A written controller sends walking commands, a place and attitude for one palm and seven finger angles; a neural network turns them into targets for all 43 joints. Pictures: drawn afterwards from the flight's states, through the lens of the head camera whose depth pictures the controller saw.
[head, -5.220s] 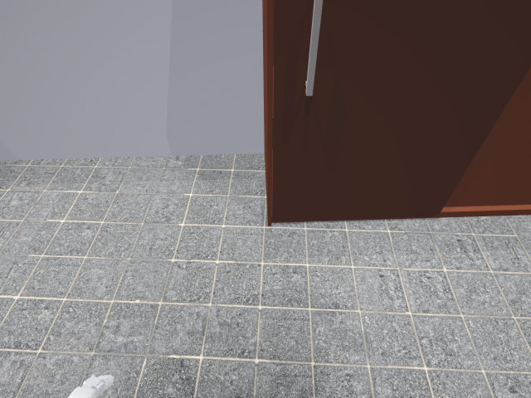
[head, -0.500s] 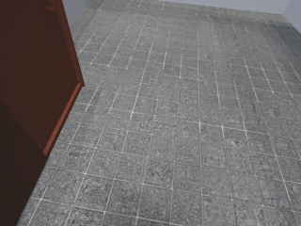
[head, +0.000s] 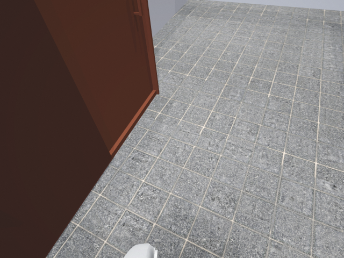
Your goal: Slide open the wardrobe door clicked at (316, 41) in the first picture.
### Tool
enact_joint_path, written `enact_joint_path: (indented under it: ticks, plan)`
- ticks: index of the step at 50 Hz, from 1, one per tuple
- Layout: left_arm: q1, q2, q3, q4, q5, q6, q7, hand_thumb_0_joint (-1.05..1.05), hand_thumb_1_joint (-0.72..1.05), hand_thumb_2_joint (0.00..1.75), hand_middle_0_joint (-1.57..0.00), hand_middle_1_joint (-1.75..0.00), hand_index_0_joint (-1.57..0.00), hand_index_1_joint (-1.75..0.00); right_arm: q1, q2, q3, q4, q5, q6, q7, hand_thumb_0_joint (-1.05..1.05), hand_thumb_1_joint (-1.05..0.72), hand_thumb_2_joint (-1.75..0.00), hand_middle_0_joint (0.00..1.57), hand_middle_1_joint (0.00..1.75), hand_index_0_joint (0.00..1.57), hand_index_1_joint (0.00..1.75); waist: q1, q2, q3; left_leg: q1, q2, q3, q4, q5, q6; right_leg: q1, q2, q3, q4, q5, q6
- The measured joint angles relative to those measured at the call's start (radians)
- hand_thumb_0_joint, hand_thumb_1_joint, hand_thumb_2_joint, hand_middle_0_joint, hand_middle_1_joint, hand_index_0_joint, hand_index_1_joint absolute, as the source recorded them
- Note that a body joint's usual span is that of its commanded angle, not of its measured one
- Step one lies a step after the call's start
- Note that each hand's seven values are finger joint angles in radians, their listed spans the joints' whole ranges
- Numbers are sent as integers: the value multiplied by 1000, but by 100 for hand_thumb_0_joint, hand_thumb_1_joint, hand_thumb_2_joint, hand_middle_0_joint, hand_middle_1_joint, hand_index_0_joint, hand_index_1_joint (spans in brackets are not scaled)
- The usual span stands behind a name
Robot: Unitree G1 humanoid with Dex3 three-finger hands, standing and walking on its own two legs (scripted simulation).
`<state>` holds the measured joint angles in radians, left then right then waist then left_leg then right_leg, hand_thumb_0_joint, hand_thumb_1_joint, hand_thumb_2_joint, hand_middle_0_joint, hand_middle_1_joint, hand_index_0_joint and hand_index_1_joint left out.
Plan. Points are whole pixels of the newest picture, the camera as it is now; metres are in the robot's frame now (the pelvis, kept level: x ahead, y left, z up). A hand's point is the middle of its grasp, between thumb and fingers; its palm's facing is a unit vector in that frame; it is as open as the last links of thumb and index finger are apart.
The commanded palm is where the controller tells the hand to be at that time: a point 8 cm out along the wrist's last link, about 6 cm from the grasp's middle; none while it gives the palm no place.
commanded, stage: turn to face it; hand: left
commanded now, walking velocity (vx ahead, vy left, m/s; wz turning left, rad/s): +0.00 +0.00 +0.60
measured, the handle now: out of the picture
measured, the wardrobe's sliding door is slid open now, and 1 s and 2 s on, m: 0.00 0.00 0.00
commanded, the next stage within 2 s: take the last steps up to it in 1.92 s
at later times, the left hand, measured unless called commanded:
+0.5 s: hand out of the picture +0.01 +0.31 -0.17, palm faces +0.32 -0.91 -0.25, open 7.4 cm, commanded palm none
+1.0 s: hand out of the picture -0.01 +0.22 -0.13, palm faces +0.55 -0.78 -0.29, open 7.4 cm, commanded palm none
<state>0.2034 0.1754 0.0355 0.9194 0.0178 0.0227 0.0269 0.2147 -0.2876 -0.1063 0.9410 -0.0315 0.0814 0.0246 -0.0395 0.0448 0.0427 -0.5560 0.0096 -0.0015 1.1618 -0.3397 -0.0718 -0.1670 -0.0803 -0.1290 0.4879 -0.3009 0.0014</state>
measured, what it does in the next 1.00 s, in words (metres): steps on the spot, turning left: left foot, then right foot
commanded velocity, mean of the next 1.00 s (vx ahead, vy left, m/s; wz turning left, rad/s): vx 0.00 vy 0.00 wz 0.60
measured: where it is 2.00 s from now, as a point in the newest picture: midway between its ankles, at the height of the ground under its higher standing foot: outside the picture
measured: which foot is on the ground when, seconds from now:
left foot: up 0.00-0.20, down 0.22-0.78, up 0.80-1.00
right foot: down 0.00-0.22, up 0.24-0.74, down 0.76-1.00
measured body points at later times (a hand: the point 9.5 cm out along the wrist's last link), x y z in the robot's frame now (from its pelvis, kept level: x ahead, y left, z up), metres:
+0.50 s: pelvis +0.00 +0.07 +0.00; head +0.03 +0.11 +0.45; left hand +0.00 +0.35 -0.15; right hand +0.15 -0.15 -0.13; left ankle -0.03 +0.15 -0.74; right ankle +0.02 -0.11 -0.65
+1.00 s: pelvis +0.01 +0.00 +0.00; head +0.05 -0.02 +0.45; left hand -0.04 +0.26 -0.11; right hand +0.19 -0.20 -0.16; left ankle -0.10 +0.12 -0.64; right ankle +0.06 -0.07 -0.74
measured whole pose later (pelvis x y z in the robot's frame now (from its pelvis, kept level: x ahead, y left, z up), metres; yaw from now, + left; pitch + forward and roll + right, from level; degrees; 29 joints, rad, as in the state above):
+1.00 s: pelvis +0.01 +0.00 +0.00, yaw +35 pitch -2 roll +2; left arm 0.18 0.17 0.02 0.86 0.01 0.01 0.02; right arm 0.24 -0.29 -0.10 0.95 -0.03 0.09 0.03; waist -0.04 0.05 0.07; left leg -0.51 0.01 -0.03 1.20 -0.34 -0.08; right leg -0.19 -0.08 -0.16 0.50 -0.28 -0.03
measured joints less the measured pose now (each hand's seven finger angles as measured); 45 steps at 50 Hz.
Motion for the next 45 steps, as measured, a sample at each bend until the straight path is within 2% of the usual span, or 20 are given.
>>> enact_joint_path:
  ticks: [4, 8, 11, 12, 14, 16, 18, 23, 28, 35, 38, 39, 41, 42, 45]
  plan:
    - [9, -5, -9, -11, 6, -10, -5, 1, 91, 90, -20, -30, -20, -30, -25, 0, 8, 1, 2, 11, 3, 0, -91, -90, 20, 30, 19, 30, 17, -19, 21, 56, 39, 24, -93, -34, -15, -6, -33, -50, 21, -13, 11]
    - [20, 9, -7, -11, 12, -6, -11, 1, 91, 90, -20, -30, -20, -30, -64, 11, 22, -12, 8, 5, 6, 1, -91, -90, 20, 30, 19, 30, 41, -48, 48, 146, 48, 64, -292, -73, -8, -33, -74, -89, 66, -34, 35]
    - [37, 35, 3, -6, 8, 3, -14, 1, 90, 90, -20, -30, -20, -30, -81, 18, 35, -35, 11, -18, 9, 1, -91, -90, 20, 30, 19, 30, 52, -69, 55, 243, 35, 96, -511, 12, 11, -68, -109, -117, 141, -72, 66]
    - [39, 49, 10, -2, 3, 9, -16, 1, 90, 90, -20, -30, -20, -30, -87, 24, 36, -41, 10, -31, 9, 1, -91, -90, 20, 30, 20, 30, 52, -84, 57, 249, 18, 98, -537, -6, 55, -100, -127, -104, 202, -91, 71]
    - [31, 77, 23, 10, -1, 33, -12, 1, 91, 90, -20, -30, -20, -30, -100, 42, 45, -49, 13, -50, 7, 1, -91, -90, 20, 30, 20, 30, 61, -107, 72, 231, 2, 92, -506, -20, 104, -183, -111, -13, 388, -214, 82]
    - [25, 92, 34, 22, -1, 49, -7, 1, 91, 90, -20, -30, -20, -30, -97, 55, 54, -56, 12, -61, -2, 0, -91, -90, 20, 30, 20, 30, 61, -100, 71, 239, 5, 76, -523, -6, 116, -253, -74, 36, 548, -236, 88]
    - [14, 101, 41, 28, -1, 52, -9, 1, 91, 90, -20, -30, -20, -30, -85, 65, 59, -57, 10, -65, -12, 0, -91, -90, 20, 30, 20, 30, 54, -87, 66, 259, 4, 54, -570, 23, 118, -302, -51, 63, 641, -188, 95]
    - [-25, 107, 45, 3, -3, 37, -17, 1, 91, 90, -20, -30, -20, -30, -45, 78, 69, -41, 11, -64, -20, 0, -91, -90, 20, 30, 20, 30, 46, -72, 50, 305, -23, 2, -672, 83, 126, -345, -27, 109, 654, -80, 112]
    - [-68, 95, 40, -18, -5, 34, -14, 1, 91, 90, -20, -30, -20, -30, -8, 84, 66, -25, 9, -59, -21, 0, -91, -90, 20, 30, 20, 30, 29, -67, 33, 320, -60, -42, -704, 106, 128, -327, -10, 135, 579, -63, 121]
    - [-123, 53, 18, -51, -15, 28, -8, 1, 91, 90, -20, -30, -20, -30, 27, 68, 49, -11, 2, -45, -22, 0, -91, -90, 21, 30, 20, 30, -11, -28, 28, 291, -91, -117, -669, 104, 105, -223, 44, 142, 312, -118, 104]
    - [-125, 38, 6, -72, -19, 9, -8, 1, 91, 90, -20, -30, -20, -30, 41, 55, 38, -6, 7, -38, -22, 0, -91, -90, 20, 30, 20, 30, -15, -13, 21, 259, -108, -148, -618, 86, 82, -128, 62, 132, 96, -8, 89]
    - [-125, 26, 3, -72, -16, -1, -5, 1, 91, 90, -20, -30, -20, -30, 40, 44, 32, -2, 12, -35, -21, 0, -91, -90, 20, 30, 20, 30, -14, 9, 24, 243, -102, -158, -580, 71, 73, -114, 73, 117, 70, 18, 59]
    - [-115, 10, -12, -75, -8, -9, -5, 1, 91, 90, -20, -30, -20, -30, 40, 30, 20, 2, 13, -24, -22, 1, -91, -90, 20, 30, 20, 30, -20, 30, 27, 181, -102, -127, -402, -80, 49, -106, 68, 82, 85, 9, -3]
    - [-105, 4, -16, -76, -7, -10, -4, 1, 91, 90, -20, -30, -20, -30, 42, 25, 15, 3, 10, -18, -21, 1, -91, -90, 20, 30, 20, 30, -21, 29, 24, 146, -102, -101, -296, -118, 41, -96, 55, 67, 82, 3, -20]
    - [-71, -7, -18, -72, -7, -8, -3, 1, 91, 90, -20, -30, -20, -30, 38, 11, 7, 10, 4, -6, -8, 1, -91, -90, 20, 30, 20, 30, -15, 23, 18, 75, -68, -43, -53, -82, 21, -60, 28, 33, 45, 11, -32]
